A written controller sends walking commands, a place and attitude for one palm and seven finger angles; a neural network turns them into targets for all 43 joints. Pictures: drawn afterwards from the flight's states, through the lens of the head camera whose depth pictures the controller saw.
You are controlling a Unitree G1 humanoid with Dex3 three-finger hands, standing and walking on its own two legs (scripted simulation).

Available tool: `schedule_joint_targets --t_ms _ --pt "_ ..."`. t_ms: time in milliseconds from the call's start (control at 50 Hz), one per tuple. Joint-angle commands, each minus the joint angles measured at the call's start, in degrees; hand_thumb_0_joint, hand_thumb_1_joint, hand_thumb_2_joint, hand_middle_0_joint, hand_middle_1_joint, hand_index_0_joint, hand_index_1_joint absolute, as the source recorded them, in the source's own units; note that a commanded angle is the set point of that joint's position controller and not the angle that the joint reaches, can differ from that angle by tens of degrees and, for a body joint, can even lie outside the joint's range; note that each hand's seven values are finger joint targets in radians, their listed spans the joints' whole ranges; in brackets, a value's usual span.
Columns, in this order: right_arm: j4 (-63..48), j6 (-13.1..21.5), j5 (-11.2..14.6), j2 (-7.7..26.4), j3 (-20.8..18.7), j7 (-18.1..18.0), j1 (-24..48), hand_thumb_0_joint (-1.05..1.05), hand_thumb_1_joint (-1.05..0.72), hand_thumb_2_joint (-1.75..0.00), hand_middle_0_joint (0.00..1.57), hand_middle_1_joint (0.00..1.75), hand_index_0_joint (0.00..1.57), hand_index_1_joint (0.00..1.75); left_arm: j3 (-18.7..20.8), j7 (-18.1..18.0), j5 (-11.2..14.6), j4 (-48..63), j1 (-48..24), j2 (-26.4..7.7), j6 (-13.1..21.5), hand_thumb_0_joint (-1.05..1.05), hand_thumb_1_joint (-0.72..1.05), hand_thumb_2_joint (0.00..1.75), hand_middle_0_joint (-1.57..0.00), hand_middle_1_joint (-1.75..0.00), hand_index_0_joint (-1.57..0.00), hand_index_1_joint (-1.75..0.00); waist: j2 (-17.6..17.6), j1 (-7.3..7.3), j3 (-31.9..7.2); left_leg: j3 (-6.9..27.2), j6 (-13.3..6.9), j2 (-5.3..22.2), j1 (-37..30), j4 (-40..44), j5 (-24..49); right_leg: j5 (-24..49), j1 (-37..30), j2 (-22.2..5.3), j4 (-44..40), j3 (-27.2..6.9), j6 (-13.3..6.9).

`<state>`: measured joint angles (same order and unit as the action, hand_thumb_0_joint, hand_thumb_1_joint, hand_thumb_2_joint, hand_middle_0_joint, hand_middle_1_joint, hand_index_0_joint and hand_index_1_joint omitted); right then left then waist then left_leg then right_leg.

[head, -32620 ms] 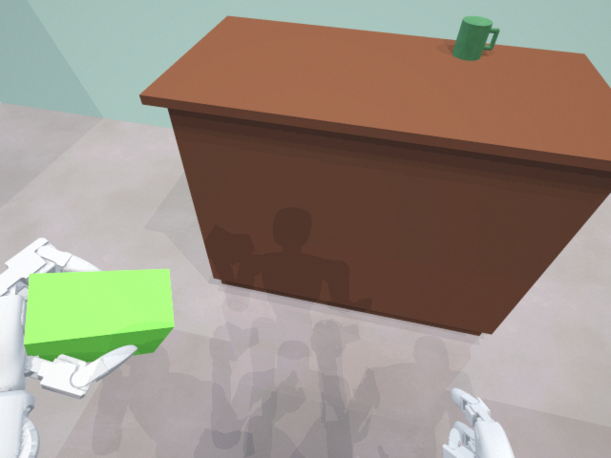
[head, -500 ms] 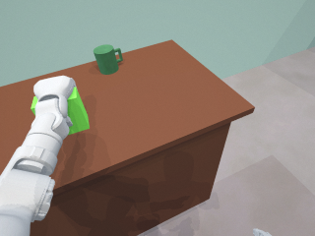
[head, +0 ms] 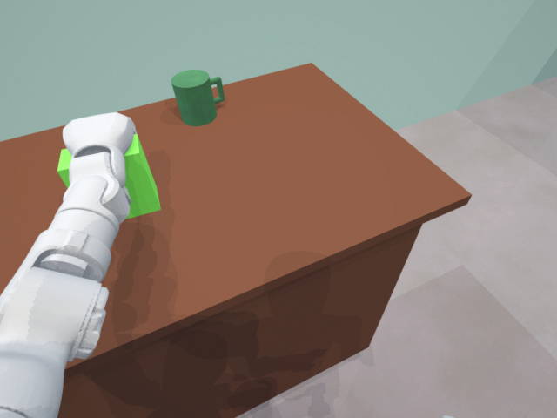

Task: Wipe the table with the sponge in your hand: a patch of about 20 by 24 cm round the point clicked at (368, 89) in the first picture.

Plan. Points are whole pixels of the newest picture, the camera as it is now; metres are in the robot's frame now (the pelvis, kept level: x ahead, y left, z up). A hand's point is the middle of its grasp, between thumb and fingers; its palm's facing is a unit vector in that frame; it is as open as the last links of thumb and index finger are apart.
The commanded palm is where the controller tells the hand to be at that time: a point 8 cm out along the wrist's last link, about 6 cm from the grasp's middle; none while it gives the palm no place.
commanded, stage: wipe back along the third lane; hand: left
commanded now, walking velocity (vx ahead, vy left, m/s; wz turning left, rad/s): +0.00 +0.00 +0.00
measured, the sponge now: (118, 190) +0.44 +0.27 +0.11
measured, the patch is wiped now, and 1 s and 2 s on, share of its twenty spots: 1.00 1.00 1.00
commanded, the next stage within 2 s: slide back across to the middle lane in 1.60 s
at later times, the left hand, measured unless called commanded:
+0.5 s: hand (113, 176) +0.43 +0.25 +0.15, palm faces +0.09 +0.01 -1.00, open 10.1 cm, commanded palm +0.37 +0.23 +0.16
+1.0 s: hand (120, 201) +0.37 +0.22 +0.15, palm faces +0.17 -0.05 -0.99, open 10.0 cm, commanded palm +0.32 +0.21 +0.16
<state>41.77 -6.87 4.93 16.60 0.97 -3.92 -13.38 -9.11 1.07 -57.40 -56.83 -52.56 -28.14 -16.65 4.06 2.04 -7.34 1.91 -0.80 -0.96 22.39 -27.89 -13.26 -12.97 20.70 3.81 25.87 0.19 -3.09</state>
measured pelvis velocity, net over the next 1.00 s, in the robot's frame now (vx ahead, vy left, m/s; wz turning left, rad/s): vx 0.03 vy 0.01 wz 0.00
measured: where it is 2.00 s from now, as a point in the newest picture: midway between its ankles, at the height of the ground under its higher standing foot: outside the picture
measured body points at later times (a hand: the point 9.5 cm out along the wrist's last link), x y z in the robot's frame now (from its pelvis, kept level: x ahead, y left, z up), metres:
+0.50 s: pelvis +0.03 +0.03 +0.00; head +0.02 +0.00 +0.45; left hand +0.42 +0.25 +0.20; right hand +0.23 -0.19 -0.10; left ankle +0.00 +0.11 -0.74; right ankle -0.01 -0.09 -0.74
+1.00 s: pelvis +0.03 +0.01 +0.00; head +0.00 -0.03 +0.44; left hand +0.36 +0.22 +0.20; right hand +0.27 -0.18 -0.08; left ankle +0.00 +0.11 -0.74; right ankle -0.01 -0.09 -0.74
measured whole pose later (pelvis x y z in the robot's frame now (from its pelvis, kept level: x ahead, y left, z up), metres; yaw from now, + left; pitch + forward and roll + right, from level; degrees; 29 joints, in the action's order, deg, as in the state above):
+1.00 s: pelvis +0.03 +0.01 +0.00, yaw +0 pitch +2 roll +0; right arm 35.3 -11.7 6.2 15.1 4.3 1.8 -0.7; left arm -18.5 0.4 -56.3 -7.5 -23.1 -21.0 -39.9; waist 5.8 -4.0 -7.0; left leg 1.1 -1.9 -2.3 14.3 -30.1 -17.7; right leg -18.0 13.1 2.5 29.3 -0.5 -2.2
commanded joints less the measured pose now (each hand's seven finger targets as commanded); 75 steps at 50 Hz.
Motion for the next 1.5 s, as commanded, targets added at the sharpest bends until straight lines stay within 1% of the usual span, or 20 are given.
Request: schedule_joint_targets --t_ms 0,80,160,260,340,420,460,480,520,560,620,720,960,1040,1220,1260,1280,1360,1400,1480 --pt "-6.99 1.80 -0.46 7.51 -2.54 -0.21 2.99 0.00 -0.90 -0.90 0.20 0.30 0.20 0.30 2.00 -1.50 -0.96 2.87 -10.37 -9.25 -0.76 0.00 0.10 1.30 -1.20 -1.60 -1.20 -1.60 -8.35 -0.96 -10.91 -1.88 -2.38 -0.82 -4.32 2.55 7.69 11.55 -7.79 -2.25 -4.40 -1.40 0.57" --pt "-8.00 1.65 0.09 7.01 -2.42 0.32 5.17 0.00 -0.90 -0.90 0.20 0.30 0.20 0.30 -1.46 -1.56 0.50 7.44 -8.12 -3.06 -1.73 0.00 0.10 1.30 -1.20 -1.60 -1.20 -1.60 -7.41 -1.14 -8.57 -1.25 -2.34 -0.35 -6.70 3.60 8.87 10.73 -6.17 -1.85 -4.62 -0.30 0.13" --pt "-9.44 1.74 0.23 6.50 -2.41 1.15 8.01 0.00 -0.90 -0.90 0.20 0.30 0.20 0.30 -1.73 -2.52 2.62 13.98 -2.48 0.30 -4.24 0.00 0.10 1.30 -1.20 -1.60 -1.20 -1.60 -7.84 -2.85 -10.42 -0.52 -2.13 -0.11 -9.06 3.83 12.53 12.84 -7.65 -1.57 -4.13 0.64 -0.46" --pt "-10.27 1.10 0.80 6.09 -1.89 2.18 12.97 0.00 -0.90 -0.90 0.20 0.30 0.20 0.30 -4.46 -2.80 5.49 20.07 1.58 5.53 -10.98 0.00 0.10 1.30 -1.20 -1.60 -1.20 -1.60 -8.07 -3.35 -8.72 -0.08 -1.91 0.36 -10.91 4.24 13.89 13.14 -7.29 -1.42 -3.83 1.58 -0.55" --pt "-10.61 0.08 0.83 6.00 -1.45 2.81 15.54 0.00 -0.90 -0.90 0.20 0.30 0.20 0.30 -6.25 -1.71 5.85 23.64 2.89 6.97 -16.71 0.00 0.10 1.30 -1.20 -1.60 -1.20 -1.60 -7.59 -3.37 -8.94 -0.30 -1.63 0.40 -12.59 3.68 15.52 14.73 -8.01 -1.40 -2.97 2.16 -0.60" --pt "-12.05 -0.81 0.72 5.70 -0.98 3.55 17.68 0.00 -0.90 -0.90 0.20 0.30 0.20 0.30 -7.00 0.13 5.63 28.71 7.97 7.89 -19.05 0.00 0.10 1.30 -1.20 -1.60 -1.20 -1.60 -8.83 -3.78 -10.11 0.03 -1.33 0.65 -13.87 2.04 20.57 19.70 -9.75 -1.46 -1.02 2.49 -0.80" --pt "-13.64 -0.88 0.81 5.13 -0.68 4.01 19.44 0.00 -0.90 -0.90 0.20 0.30 0.20 0.30 -8.67 1.27 6.43 33.47 9.74 10.58 -19.39 0.00 0.10 1.30 -1.20 -1.60 -1.20 -1.60 -8.75 -3.99 -10.78 0.25 -1.43 0.84 -14.16 1.58 23.12 22.12 -10.64 -1.71 -0.39 2.57 -0.78" --pt "-13.33 -1.00 0.77 5.40 -0.50 4.25 19.30 0.00 -0.90 -0.90 0.20 0.30 0.20 0.30 -8.03 1.36 6.01 33.92 12.06 9.20 -19.51 0.00 0.10 1.30 -1.20 -1.60 -1.20 -1.60 -8.17 -4.19 -10.65 0.37 -1.22 0.99 -14.74 0.92 24.39 22.69 -10.43 -1.55 0.42 2.66 -0.75" --pt "-14.29 -1.24 0.84 4.85 -0.21 4.91 20.48 0.00 -0.90 -0.90 0.20 0.30 0.20 0.30 -10.74 1.94 6.01 37.63 14.59 12.06 -20.12 0.00 0.10 1.30 -1.20 -1.60 -1.20 -1.60 -7.91 -4.34 -9.65 0.40 -0.98 1.02 -14.76 0.70 25.62 23.03 -10.07 -1.52 0.68 2.90 -0.74" --pt "-15.35 -1.32 0.96 4.60 -0.03 5.32 22.02 0.00 -0.90 -0.90 0.20 0.30 0.20 0.30 -9.36 2.27 6.50 41.23 16.75 11.03 -20.64 0.00 0.10 1.30 -1.20 -1.60 -1.20 -1.60 -8.48 -4.97 -9.95 0.63 -0.96 1.33 -14.50 0.26 27.66 24.60 -11.27 -1.66 1.21 2.68 -0.82" --pt "-15.20 -1.76 1.01 4.30 0.40 5.82 23.29 0.00 -0.90 -0.90 0.20 0.30 0.20 0.30 -12.32 2.44 5.34 44.11 16.85 12.46 -22.51 0.00 0.10 1.30 -1.20 -1.60 -1.20 -1.60 -6.85 -4.78 -8.15 0.54 -0.53 1.28 -14.47 0.05 26.56 23.06 -9.78 -1.47 1.71 2.97 -0.96" --pt "-15.30 -2.02 0.89 4.20 0.88 5.54 24.46 0.00 -0.90 -0.90 0.20 0.30 0.20 0.30 -10.61 2.57 5.42 47.03 17.67 10.23 -24.24 0.00 0.10 1.30 -1.20 -1.60 -1.20 -1.60 -8.01 -5.12 -8.56 -0.20 -0.75 0.69 -13.39 -0.36 23.60 24.54 -11.44 -1.54 2.20 2.20 -1.06" --pt "-17.51 -1.63 1.16 3.94 1.12 5.42 26.32 0.00 -0.90 -0.90 0.20 0.30 0.20 0.30 -8.00 3.02 6.57 54.13 26.85 8.31 -24.00 0.00 0.10 1.30 -1.20 -1.60 -1.20 -1.60 -8.53 -6.38 -8.10 -0.51 -1.27 0.23 -10.84 0.02 17.17 21.31 -13.53 -1.64 2.05 0.69 -0.80" --pt "-16.62 -1.33 1.20 4.31 1.07 4.86 26.09 0.00 -0.90 -0.90 0.20 0.30 0.20 0.30 -6.11 2.56 6.62 53.77 28.23 5.51 -24.60 0.00 0.10 1.30 -1.20 -1.60 -1.20 -1.60 -9.20 -6.44 -5.63 -1.29 -1.34 -0.18 -9.59 0.46 13.37 18.26 -13.02 -1.61 0.90 -0.39 -0.27" --pt "-17.19 -0.27 1.28 4.35 0.78 4.50 26.74 0.00 -0.90 -0.90 0.20 0.30 0.20 0.30 -6.30 2.46 7.30 57.71 34.40 6.07 -24.07 0.00 0.10 1.30 -1.20 -1.60 -1.20 -1.60 -9.06 -6.80 -3.97 -1.71 -1.66 -0.58 -9.02 0.83 9.86 14.04 -12.84 -1.72 -0.34 -1.96 0.22" --pt "-16.97 -0.12 1.20 4.62 0.53 4.43 26.78 0.00 -0.90 -0.90 0.20 0.30 0.20 0.30 -4.43 2.32 7.16 58.64 34.73 4.20 -23.90 0.00 0.10 1.30 -1.20 -1.60 -1.20 -1.60 -9.65 -6.76 -3.74 -1.64 -1.72 -0.53 -9.23 0.86 8.89 12.69 -12.39 -1.54 -0.78 -2.84 0.23" --pt "-17.53 -0.03 1.22 4.25 0.62 4.41 27.11 0.00 -0.90 -0.90 0.20 0.30 0.20 0.30 -6.38 2.35 7.55 59.90 34.56 6.15 -23.95 0.00 0.10 1.30 -1.20 -1.60 -1.20 -1.60 -9.30 -6.85 -3.65 -2.02 -1.85 -0.66 -8.88 0.88 8.47 12.13 -12.63 -1.89 -0.91 -2.31 0.51" --pt "-16.72 0.28 1.02 4.55 0.60 3.89 27.09 0.00 -0.90 -0.90 0.20 0.30 0.20 0.30 -3.77 2.04 7.36 59.51 34.53 3.18 -23.76 0.00 0.10 1.30 -1.20 -1.60 -1.20 -1.60 -9.89 -6.63 -2.09 -2.08 -1.83 -0.84 -8.90 0.70 6.80 10.17 -11.41 -1.69 -1.96 -4.10 0.59" --pt "-17.19 0.52 1.13 4.08 0.58 4.04 27.17 0.00 -0.90 -0.90 0.20 0.30 0.20 0.30 -5.91 2.10 7.85 60.22 37.86 6.04 -23.62 0.00 0.10 1.30 -1.20 -1.60 -1.20 -1.60 -9.71 -6.86 -2.46 -2.34 -1.90 -1.03 -8.92 0.28 7.64 11.57 -12.15 -1.77 -1.53 -3.66 0.78" --pt "-17.68 0.47 1.03 4.02 0.54 4.59 27.57 0.00 -0.90 -0.90 0.20 0.30 0.20 0.30 -6.59 2.13 7.73 64.34 40.25 6.78 -23.12 0.00 0.10 1.30 -1.20 -1.60 -1.20 -1.60 -9.24 -6.88 -3.24 -2.38 -1.96 -0.99 -9.56 -0.33 9.51 15.13 -12.83 -1.79 -0.82 -4.21 0.66"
